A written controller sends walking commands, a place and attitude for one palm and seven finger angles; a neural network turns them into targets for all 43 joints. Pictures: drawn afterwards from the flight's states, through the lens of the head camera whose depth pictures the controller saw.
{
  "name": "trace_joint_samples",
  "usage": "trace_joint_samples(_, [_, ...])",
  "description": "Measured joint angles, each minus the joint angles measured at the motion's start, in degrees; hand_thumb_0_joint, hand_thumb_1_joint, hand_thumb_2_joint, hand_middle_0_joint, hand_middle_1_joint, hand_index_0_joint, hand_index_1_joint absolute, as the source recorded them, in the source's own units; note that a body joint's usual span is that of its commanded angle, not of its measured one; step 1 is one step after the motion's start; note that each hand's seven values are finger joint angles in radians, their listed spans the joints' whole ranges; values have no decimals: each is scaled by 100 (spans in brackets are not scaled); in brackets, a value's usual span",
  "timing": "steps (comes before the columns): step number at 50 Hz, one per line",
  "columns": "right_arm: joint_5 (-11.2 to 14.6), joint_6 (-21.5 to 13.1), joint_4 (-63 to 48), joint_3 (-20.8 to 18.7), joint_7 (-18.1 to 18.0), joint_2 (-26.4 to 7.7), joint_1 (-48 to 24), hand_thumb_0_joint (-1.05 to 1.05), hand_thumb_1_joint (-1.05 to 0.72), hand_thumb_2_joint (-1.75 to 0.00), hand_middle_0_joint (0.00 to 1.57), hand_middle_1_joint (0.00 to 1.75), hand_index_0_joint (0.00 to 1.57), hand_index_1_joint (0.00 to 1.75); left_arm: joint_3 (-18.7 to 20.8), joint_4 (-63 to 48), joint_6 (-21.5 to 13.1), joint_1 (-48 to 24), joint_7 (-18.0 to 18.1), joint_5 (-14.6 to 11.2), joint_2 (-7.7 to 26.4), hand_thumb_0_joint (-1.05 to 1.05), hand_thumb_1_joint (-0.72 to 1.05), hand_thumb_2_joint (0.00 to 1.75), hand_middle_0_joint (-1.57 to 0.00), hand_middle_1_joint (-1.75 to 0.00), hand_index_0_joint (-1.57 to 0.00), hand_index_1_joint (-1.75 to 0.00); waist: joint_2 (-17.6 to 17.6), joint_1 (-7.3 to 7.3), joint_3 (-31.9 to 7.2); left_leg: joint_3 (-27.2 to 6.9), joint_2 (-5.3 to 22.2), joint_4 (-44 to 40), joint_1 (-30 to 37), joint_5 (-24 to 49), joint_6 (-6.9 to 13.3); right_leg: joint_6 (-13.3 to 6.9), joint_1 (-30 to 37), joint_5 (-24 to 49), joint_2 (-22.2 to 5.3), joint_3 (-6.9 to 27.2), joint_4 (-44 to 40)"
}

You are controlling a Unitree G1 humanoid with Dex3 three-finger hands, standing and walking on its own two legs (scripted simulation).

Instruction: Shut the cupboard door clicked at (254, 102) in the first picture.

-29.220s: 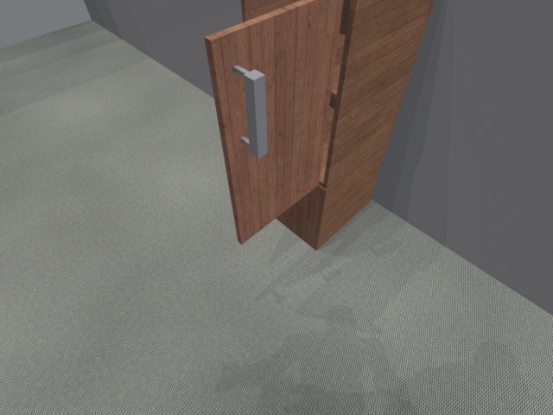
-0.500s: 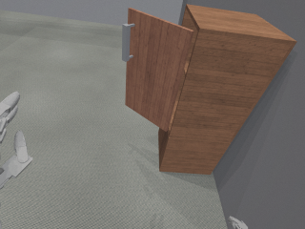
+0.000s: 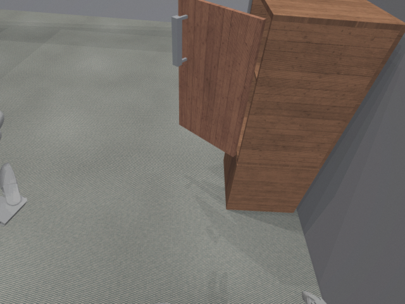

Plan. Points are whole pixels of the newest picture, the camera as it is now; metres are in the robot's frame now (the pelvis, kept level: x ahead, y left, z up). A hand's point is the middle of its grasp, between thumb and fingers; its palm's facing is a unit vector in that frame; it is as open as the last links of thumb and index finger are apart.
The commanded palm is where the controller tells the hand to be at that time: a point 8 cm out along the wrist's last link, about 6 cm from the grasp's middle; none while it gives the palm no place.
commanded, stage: stop stepping back and stand still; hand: left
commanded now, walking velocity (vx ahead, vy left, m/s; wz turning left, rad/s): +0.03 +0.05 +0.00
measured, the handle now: (181, 41) +0.98 +0.16 +0.11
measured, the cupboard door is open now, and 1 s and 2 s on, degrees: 52 52 52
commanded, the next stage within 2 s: let the arm hang, fingers relaxed in 0.02 s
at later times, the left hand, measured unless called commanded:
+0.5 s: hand out of the picture +0.08 +0.21 -0.16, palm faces +0.12 -0.98 -0.17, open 6.8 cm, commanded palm none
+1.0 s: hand out of the picture -0.02 +0.21 -0.17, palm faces +0.08 -0.98 -0.16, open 7.4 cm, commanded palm none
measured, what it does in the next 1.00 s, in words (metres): steps on the spot: left foot, then left foot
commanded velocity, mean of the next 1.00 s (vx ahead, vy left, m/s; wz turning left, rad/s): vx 0.00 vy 0.00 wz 0.00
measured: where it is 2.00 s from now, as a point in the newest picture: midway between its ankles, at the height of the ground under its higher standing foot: outside the picture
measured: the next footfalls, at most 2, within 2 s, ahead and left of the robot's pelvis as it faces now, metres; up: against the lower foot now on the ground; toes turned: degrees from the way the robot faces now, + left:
left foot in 0.16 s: +0.12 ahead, +0.14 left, +0.00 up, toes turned +3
left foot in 0.50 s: +0.05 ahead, +0.13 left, +0.00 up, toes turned +5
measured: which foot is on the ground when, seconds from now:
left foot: up 0.00-0.14, down 0.16-0.36, up 0.38-0.48, down 0.50-1.00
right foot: down 0.00-1.00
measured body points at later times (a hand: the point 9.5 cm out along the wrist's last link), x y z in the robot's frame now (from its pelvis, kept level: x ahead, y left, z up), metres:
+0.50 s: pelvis +0.01 +0.03 +0.00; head +0.03 +0.04 +0.44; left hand +0.07 +0.26 -0.15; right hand +0.07 -0.20 -0.15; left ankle +0.01 +0.13 -0.73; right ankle +0.02 -0.08 -0.73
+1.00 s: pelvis +0.00 +0.05 +0.01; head +0.00 +0.05 +0.46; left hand -0.03 +0.26 -0.15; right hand +0.02 -0.17 -0.15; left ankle +0.01 +0.12 -0.73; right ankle +0.02 -0.08 -0.73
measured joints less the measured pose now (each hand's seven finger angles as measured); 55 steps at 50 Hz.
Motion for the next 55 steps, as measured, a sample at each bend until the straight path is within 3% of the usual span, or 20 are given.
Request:
trace_joint_samples(2, [47,43,-18,-56,3,-83,-37,1,-90,-90,20,30,21,30,76,209,-73,-48,36,-41,-107,2,88,90,-21,-30,-21,-31,-77,17,-80,140,8,70,-22,130,-25,52,70,-146,-121,123,36])
trace_joint_samples(6, [83,-1,-248,-134,-81,-286,-72,1,-90,-90,20,30,21,30,-72,490,-61,-44,67,-85,-378,1,89,90,-20,-30,-21,-31,-48,-107,-97,312,158,-1182,451,574,12,214,198,-365,-275,180,207])
trace_joint_samples(7, [61,-102,-238,-185,27,-389,-76,1,-90,-90,20,30,21,30,-232,717,-45,-172,-24,33,-409,1,89,90,-20,-30,-21,-31,20,-130,-122,292,180,-1445,521,1160,27,258,99,-480,-308,117,429])
trace_joint_samples(8, [46,-117,-242,-213,161,-550,-94,1,-90,-90,20,30,20,30,-477,1114,111,-378,-181,116,-446,1,89,90,-20,-30,-20,-31,160,-133,-181,218,190,-1570,519,1395,76,318,-127,-651,-323,57,817])
trace_joint_samples(9, [28,-41,-203,-218,246,-664,-184,1,-90,-90,20,30,20,30,-736,1651,375,-613,-332,165,-507,1,89,90,-20,-30,-20,-30,244,-162,-223,199,128,-1492,425,1006,122,385,-431,-1023,-365,93,1356])
trace_joint_samples(11, [-59,148,-74,-180,325,-700,-454,1,-90,-90,20,30,20,30,-1224,2968,969,-1076,-548,232,-701,0,90,90,-19,-30,-20,-30,246,-245,-138,260,-64,-1301,231,699,200,449,-1008,-1590,-409,374,2413])
trace_joint_samples(13, [-163,216,-30,-89,336,-622,-611,1,-90,-90,20,30,20,30,-1687,4219,1411,-1405,-714,259,-952,1,90,90,-19,-29,-19,-30,229,-357,66,284,-179,-1373,204,863,225,456,-1321,-1746,-372,507,2783])
trace_joint_samples(16, [-160,325,41,95,331,-367,-647,1,-90,-90,20,30,20,30,-2291,5592,1647,-1531,-889,240,-1322,1,91,90,-19,-29,-19,-30,26,-416,404,327,-251,-1509,287,1010,184,414,-1186,-1026,-307,539,1808])
trace_joint_samples(17, [-119,390,108,131,341,-279,-612,1,-90,-90,20,30,20,30,-2451,5949,1648,-1482,-925,241,-1463,1,91,90,-19,-29,-19,-30,-22,-422,484,299,-240,-1493,303,1009,149,307,-1121,-540,-278,515,1620])
trace_joint_samples(19, [-75,564,360,130,369,-117,-463,1,-90,-90,20,30,20,30,-2719,6622,1650,-1279,-995,257,-1754,1,91,90,-19,-29,-20,-30,-62,-427,513,114,-255,-1332,293,484,36,141,-990,-390,-242,372,1458])
trace_joint_samples(21, [-65,711,645,87,386,1,-208,1,-90,-90,20,30,20,30,-2457,6798,1457,-1180,-864,81,-1888,-5,97,90,-20,-30,-21,-30,-61,-299,440,-56,-247,-924,216,106,-22,58,-837,-344,-195,179,1082])
trace_joint_samples(24, [-72,790,1065,-3,364,84,1,1,-91,-90,20,30,21,30,-2380,7181,1343,-1200,-831,199,-1711,-8,100,90,-21,-30,-21,-30,-40,-141,388,-43,-175,-1024,528,243,-28,64,-665,-106,-137,95,556])
trace_joint_samples(26, [-54,700,1227,-57,343,59,126,1,-91,-90,20,30,21,30,-2358,7502,1312,-1184,-800,213,-1604,-7,99,90,-21,-30,-21,-30,46,-176,347,-44,-130,-1836,984,552,62,127,-660,-64,-114,53,467])
trace_joint_samples(29, [-48,598,1522,-48,248,112,137,1,-92,-90,20,30,21,30,-2324,7998,1337,-1239,-735,181,-1448,-5,97,90,-20,-30,-21,-30,-27,-154,429,44,-231,-2214,1226,559,250,251,-492,60,-211,138,222])
trace_joint_samples(35, [10,479,1794,-5,141,167,122,1,-91,-90,20,30,20,30,-2366,8677,1377,-1185,-734,159,-1359,-1,93,90,-20,-30,-20,-30,6,-151,407,198,-316,-2786,1686,875,313,298,-118,290,-287,296,-239])
trace_joint_samples(44, [8,486,2121,-4,166,171,66,1,-92,-90,20,30,20,30,-2474,9157,1348,-1069,-775,186,-1586,0,91,90,-19,-30,-20,-30,67,-105,187,299,-382,-3169,1947,1076,364,351,47,460,-346,403,-477])
trace_joint_samples(55, [32,442,2340,-4,159,290,202,0,-91,-90,20,30,20,30,-2532,9429,1265,-880,-770,190,-1906,1,91,90,-19,-30,-20,-30,1,-116,221,340,-366,-3229,1923,1137,349,335,-18,500,-328,445,-480])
